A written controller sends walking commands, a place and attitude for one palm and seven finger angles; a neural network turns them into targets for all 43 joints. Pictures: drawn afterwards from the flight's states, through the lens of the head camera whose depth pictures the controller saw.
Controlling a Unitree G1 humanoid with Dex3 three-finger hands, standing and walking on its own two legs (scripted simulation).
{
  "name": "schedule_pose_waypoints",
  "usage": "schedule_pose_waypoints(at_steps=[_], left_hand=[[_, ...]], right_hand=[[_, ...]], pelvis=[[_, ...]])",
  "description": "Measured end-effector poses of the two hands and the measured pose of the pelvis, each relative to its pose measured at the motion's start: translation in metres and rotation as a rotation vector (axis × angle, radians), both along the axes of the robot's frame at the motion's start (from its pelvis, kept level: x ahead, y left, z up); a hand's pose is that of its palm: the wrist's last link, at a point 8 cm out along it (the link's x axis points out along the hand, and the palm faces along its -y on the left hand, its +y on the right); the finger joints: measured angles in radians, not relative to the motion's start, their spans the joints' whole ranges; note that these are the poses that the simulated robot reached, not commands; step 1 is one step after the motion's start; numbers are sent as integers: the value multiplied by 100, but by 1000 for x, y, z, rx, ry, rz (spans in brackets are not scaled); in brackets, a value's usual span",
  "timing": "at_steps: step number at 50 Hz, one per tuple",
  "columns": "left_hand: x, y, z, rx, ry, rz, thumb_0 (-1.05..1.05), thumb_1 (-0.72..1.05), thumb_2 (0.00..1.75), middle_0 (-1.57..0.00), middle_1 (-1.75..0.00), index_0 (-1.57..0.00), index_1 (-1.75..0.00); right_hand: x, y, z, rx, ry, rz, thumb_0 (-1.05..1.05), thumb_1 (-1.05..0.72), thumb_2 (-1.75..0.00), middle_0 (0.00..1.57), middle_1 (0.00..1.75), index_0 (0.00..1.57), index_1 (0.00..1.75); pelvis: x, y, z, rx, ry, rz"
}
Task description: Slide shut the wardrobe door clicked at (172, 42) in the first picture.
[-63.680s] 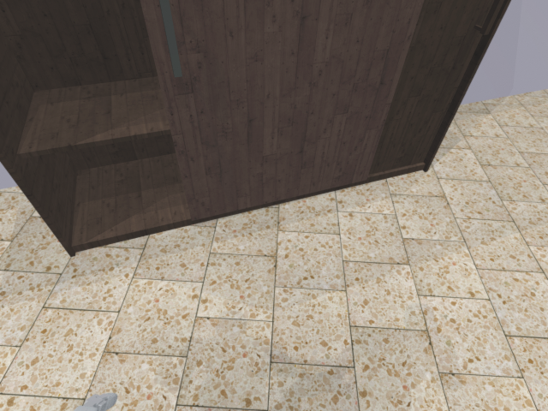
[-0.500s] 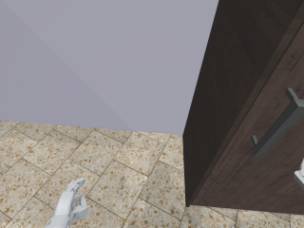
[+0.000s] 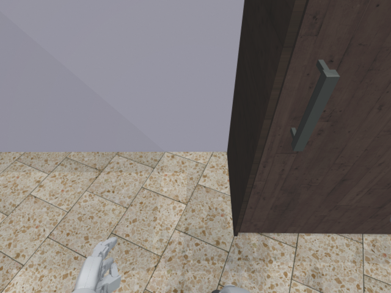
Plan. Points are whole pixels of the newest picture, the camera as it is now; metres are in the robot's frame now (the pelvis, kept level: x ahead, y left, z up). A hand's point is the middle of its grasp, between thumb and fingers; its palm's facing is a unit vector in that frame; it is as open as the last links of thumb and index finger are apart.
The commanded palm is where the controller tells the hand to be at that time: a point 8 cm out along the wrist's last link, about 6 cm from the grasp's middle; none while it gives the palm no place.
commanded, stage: step back with the hand held close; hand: right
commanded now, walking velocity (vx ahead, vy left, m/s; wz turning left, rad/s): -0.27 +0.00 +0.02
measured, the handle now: (308, 109) +0.47 -0.24 +0.12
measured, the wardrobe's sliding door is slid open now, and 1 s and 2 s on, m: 0.00 0.00 0.00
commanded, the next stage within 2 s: stop stepping back and stand still in 0.40 s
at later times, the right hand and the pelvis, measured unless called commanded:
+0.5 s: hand out of the picture +0.13 -0.29 +0.16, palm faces +0.34 +0.86 -0.37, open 7.4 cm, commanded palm +0.04 -0.34 +0.19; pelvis -0.12 -0.04 +0.01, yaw +3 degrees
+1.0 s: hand out of the picture -0.03 -0.36 +0.17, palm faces +0.45 +0.85 -0.26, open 7.4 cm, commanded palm -0.10 -0.40 +0.19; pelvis -0.25 -0.11 +0.00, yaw +2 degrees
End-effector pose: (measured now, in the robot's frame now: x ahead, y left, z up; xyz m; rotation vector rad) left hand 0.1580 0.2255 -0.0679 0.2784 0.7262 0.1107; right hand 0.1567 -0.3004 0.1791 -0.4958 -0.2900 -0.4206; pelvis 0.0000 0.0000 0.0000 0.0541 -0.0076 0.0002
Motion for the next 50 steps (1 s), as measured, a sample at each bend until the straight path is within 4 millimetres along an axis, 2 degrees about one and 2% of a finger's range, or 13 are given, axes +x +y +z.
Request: schedule_pose_waypoints(at_steps=[5, 10, 15, 18, 22, 26, 31, 34, 37, 40, 42, 46, 50], left_hand=[[-13, -7, 10, 6, -41, -6, 2, 90, 90, -20, -30, -20, -30], [-21, -9, 14, -25, -78, -26, 2, 90, 90, -20, -30, -20, -30], [-43, -8, 13, -16, -24, -1, 1, 90, 90, -20, -30, -20, -30], [-60, -12, 23, 22, -4, 14, 2, 90, 90, -20, -30, -20, -30], [-77, -19, 27, 79, -42, 38, 2, 90, 90, -20, -30, -20, -30], [-108, -35, 38, 50, -83, 53, 2, 90, 90, -20, -30, -20, -30], [-164, -52, 47, 13, -87, 87, 1, 90, 90, -20, -30, -20, -30], [-198, -59, 45, -1, -43, 115, 1, 90, 90, -20, -30, -20, -30], [-227, -63, 38, -11, -3, 117, 1, 90, 90, -20, -30, -20, -30], [-249, -59, 16, -13, -6, 99, 1, 90, 90, -20, -30, -20, -30], [-268, -58, 6, 2, 44, 101, 1, 90, 90, -20, -30, -20, -30], [-300, -63, 5, 30, 94, 126, 2, 90, 90, -20, -30, -20, -30], [-312, -70, -2, 83, 61, 152, 2, 90, 90, -20, -30, -20, -30]], right_hand=[[-15, -5, 16, -59, -47, 20, 2, -89, -90, 21, 30, 21, 30], [-45, -12, 33, -127, -76, -10, 2, -89, -90, 21, 30, 21, 30], [-62, -15, 15, -44, 7, 0, 1, -89, -90, 21, 30, 21, 30], [-60, -24, -2, 18, 42, 10, 1, -89, -90, 21, 30, 21, 30], [-55, -35, -12, 48, 9, 69, 2, -89, -90, 21, 30, 21, 30], [-70, -35, 3, 7, -27, 171, 2, -89, -90, 21, 30, 21, 30], [-123, -34, 41, -92, -85, 259, 2, -89, -90, 21, 30, 21, 30], [-153, -46, 51, -99, -68, 220, 2, -89, -90, 21, 30, 21, 30], [-182, -65, 47, -70, -4, 119, 1, -89, -90, 21, 30, 21, 30], [-212, -73, 31, -85, 21, 52, 1, -89, -90, 21, 30, 21, 30], [-225, -77, 24, -16, 13, 45, 1, -89, -90, 21, 30, 21, 30], [-234, -85, 10, 102, -54, 22, 2, -89, -90, 21, 30, 21, 30], [-234, -99, -6, 128, -65, 26, 2, -89, -90, 21, 30, 20, 30]], pelvis=[[-19, -2, 4, 29, -2, -33], [-39, 2, 3, 2, 51, -20], [-57, -10, 10, -24, 41, 42], [-65, -18, 15, -49, 35, 50], [-90, -35, 5, -18, 24, 29], [-127, -47, 10, -5, -2, 63], [-157, -58, 18, 43, 8, 88], [-172, -62, 25, 45, 20, 86], [-191, -65, 29, 30, 36, 53], [-221, -69, 10, -69, 55, 107], [-232, -78, 8, -40, 40, 117], [-239, -87, 11, -54, 17, 65], [-248, -107, -2, -44, 7, 27]])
